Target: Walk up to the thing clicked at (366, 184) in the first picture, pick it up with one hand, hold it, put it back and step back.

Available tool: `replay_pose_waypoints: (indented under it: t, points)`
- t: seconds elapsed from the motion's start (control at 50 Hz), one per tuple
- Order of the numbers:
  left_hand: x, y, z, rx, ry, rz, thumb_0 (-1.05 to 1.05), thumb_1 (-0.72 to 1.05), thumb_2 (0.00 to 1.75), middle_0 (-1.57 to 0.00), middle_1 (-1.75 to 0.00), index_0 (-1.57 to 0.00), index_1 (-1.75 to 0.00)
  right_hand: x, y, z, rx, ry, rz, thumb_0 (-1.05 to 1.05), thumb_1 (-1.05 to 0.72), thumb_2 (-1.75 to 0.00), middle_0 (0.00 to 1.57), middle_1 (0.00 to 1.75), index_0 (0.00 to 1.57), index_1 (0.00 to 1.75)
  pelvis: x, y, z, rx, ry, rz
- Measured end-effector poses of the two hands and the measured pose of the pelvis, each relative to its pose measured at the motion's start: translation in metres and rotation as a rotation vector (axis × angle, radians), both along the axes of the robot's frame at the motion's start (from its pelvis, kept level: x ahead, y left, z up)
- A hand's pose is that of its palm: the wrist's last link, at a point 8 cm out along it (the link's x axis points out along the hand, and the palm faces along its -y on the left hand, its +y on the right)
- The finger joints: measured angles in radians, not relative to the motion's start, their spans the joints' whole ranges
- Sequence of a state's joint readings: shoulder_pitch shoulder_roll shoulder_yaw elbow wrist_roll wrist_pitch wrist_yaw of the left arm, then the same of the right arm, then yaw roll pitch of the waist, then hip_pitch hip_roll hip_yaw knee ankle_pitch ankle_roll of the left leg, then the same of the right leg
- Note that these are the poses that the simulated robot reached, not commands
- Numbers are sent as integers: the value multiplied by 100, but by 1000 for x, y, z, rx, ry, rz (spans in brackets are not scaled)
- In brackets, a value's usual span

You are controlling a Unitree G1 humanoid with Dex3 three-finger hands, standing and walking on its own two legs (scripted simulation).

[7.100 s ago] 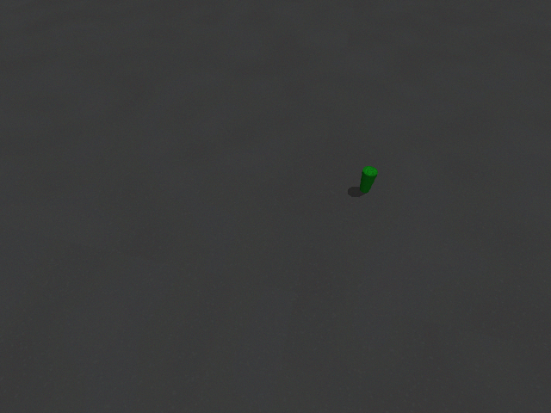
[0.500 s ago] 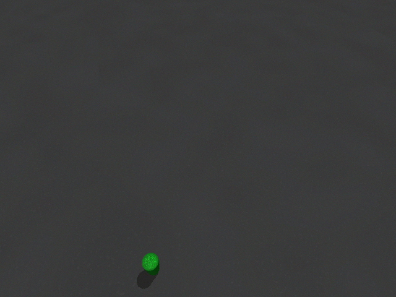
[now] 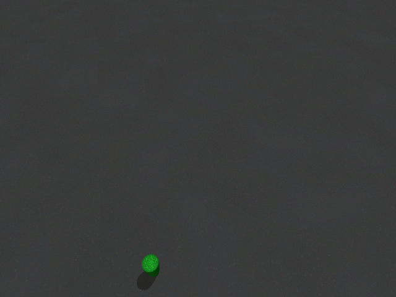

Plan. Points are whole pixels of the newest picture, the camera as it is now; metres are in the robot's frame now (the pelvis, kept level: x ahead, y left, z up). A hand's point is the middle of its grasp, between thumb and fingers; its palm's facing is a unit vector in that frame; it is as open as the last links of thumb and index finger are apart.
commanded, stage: stand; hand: left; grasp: from the side
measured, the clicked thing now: (152, 267) +0.36 +0.22 -0.72
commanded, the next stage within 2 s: rise first in 0.20 s
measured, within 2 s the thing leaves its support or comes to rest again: neither
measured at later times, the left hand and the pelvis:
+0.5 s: hand out of the picture +0.14 +0.25 -0.17, palm faces +0.02 -0.94 -0.33, open 9.3 cm; pelvis -0.02 +0.00 -0.02, yaw +0 degrees
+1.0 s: hand out of the picture +0.13 +0.28 -0.19, palm faces +0.04 -0.94 -0.35, open 16.8 cm; pelvis -0.01 +0.02 -0.07, yaw +0 degrees
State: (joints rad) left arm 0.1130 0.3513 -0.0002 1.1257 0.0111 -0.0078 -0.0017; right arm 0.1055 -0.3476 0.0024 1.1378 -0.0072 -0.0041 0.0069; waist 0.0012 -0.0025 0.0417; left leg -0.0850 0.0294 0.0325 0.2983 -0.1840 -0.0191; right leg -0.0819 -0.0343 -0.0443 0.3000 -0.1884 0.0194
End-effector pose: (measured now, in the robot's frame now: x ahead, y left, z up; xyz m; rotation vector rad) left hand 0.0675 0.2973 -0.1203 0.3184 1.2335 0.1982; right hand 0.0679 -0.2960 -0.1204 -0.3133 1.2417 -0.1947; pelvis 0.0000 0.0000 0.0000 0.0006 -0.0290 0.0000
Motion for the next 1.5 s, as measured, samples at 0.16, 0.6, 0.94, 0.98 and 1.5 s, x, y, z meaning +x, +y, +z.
replay_pose_waypoints:
  t: [0.16,0.6,0.94,0.98,1.5]
  points:
    - [-1,0,0,-2,1,1,1,91,90,-21,-30,-20,-30,-2,0,0,1,4,-1,0,-91,-90,21,30,20,30,0,0,0,0,0,0]
    - [70,7,-10,13,-150,-19,1,29,64,-8,-44,-8,-43,2,44,-10,70,-179,-38,1,-94,-90,20,30,20,30,-14,5,-22,-9,149,2]
    - [56,20,-33,11,-168,1,0,-46,24,-7,-27,-7,-26,53,55,-21,24,-377,41,1,-84,-88,21,30,20,30,-11,17,-59,-33,241,8]
    - [55,21,-35,11,-170,-1,0,-49,22,-8,-26,-8,-25,59,57,-22,19,-401,51,1,-84,-88,21,30,20,30,-11,17,-64,-37,250,10]
    - [54,53,-81,3,-286,45,0,-55,9,-9,-11,-8,-12,65,66,-72,-7,-461,128,1,-87,-89,21,30,20,30,-30,14,-122,-62,388,17]
